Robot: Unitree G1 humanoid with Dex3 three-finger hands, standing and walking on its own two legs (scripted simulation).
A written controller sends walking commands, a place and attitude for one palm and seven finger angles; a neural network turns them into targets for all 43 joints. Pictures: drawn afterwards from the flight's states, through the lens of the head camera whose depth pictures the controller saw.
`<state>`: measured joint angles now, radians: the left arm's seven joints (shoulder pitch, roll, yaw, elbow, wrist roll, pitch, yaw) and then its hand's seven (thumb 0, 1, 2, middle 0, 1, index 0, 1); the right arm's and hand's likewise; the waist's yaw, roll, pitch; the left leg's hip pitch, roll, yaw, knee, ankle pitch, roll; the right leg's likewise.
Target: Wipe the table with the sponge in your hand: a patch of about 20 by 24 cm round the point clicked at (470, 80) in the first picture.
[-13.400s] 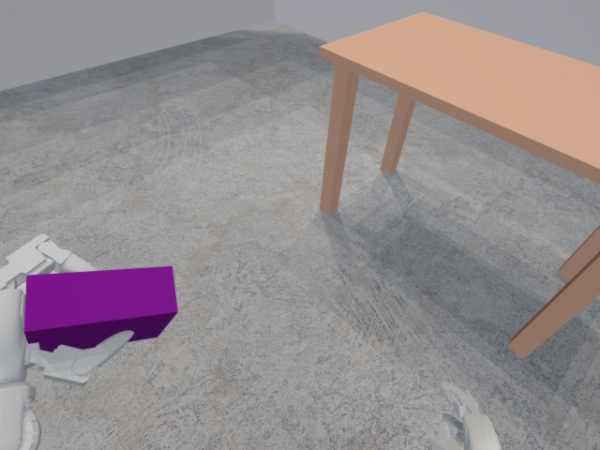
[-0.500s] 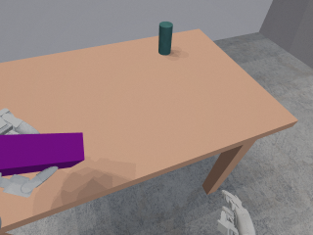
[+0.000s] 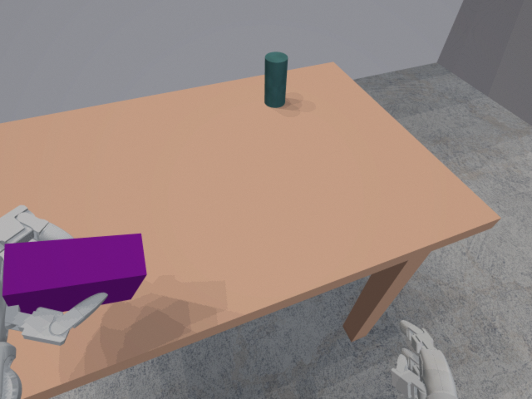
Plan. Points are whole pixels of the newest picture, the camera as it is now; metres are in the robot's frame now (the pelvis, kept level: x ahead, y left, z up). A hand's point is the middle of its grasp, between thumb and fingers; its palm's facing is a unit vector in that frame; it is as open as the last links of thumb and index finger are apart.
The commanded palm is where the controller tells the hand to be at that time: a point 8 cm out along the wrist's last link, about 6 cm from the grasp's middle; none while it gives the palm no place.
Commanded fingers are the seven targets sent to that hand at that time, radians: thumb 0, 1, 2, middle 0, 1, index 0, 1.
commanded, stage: come to a stop and stand still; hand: left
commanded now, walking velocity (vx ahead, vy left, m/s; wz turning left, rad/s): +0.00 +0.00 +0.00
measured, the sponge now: (98, 273) +0.22 +0.21 +0.14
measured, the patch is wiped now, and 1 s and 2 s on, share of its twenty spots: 0.00 0.00 0.00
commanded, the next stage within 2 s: look again from close up in 0.76 s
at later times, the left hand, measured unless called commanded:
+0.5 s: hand out of the picture +0.20 +0.31 +0.15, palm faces +0.40 -0.84 -0.36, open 9.3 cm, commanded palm +0.13 +0.33 +0.18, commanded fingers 0.00 0.10 1.30 -1.20 -1.60 -1.20 -1.60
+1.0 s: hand (0, 303) +0.18 +0.29 +0.16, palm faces +0.41 -0.86 -0.32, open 9.3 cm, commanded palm +0.12 +0.32 +0.18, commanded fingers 0.00 0.10 1.30 -1.20 -1.60 -1.20 -1.60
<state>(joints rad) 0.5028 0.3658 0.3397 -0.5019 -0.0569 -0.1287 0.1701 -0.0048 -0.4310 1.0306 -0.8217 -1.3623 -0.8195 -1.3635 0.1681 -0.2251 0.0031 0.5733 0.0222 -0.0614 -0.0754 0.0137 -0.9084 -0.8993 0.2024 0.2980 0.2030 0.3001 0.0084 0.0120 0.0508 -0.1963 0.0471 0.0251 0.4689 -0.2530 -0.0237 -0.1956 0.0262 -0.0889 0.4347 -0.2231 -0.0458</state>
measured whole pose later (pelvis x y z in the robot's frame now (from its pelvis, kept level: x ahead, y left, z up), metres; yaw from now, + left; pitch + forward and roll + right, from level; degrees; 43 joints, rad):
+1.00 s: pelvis -0.04 +0.03 +0.00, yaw +1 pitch -1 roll -1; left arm 0.42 0.36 0.34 -0.47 -0.07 -0.18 0.13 -0.01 -0.43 1.03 -0.82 -1.37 -0.81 -1.37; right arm 0.17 -0.21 0.04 0.57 0.02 -0.16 -0.02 0.01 -0.90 -0.90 0.21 0.30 0.21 0.30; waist 0.02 -0.04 0.07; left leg -0.25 -0.01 0.03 0.46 -0.18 0.03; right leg -0.24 -0.03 -0.09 0.41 -0.15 0.00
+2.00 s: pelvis -0.01 +0.06 +0.00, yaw -2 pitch -1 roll -1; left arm 0.36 0.37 0.38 -0.47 -0.02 -0.22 0.11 -0.01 -0.42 1.03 -0.81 -1.39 -0.80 -1.39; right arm 0.20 -0.17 0.03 0.59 0.01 -0.19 -0.02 0.02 -0.91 -0.90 0.21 0.30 0.21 0.30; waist 0.03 -0.06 0.11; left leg -0.21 -0.01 0.08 0.49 -0.26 0.05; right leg -0.21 -0.03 -0.03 0.44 -0.20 0.03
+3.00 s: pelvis -0.02 +0.01 +0.00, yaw -3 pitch -1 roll -1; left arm 0.42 0.37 0.37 -0.52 -0.05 -0.17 0.10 0.00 -0.43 1.04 -0.81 -1.39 -0.80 -1.39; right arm 0.19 -0.17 0.01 0.54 0.02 -0.12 -0.01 0.01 -0.91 -0.90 0.21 0.30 0.21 0.30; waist 0.02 -0.04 0.11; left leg -0.23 0.05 0.07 0.49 -0.25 -0.01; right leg -0.23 0.03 -0.04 0.44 -0.19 -0.03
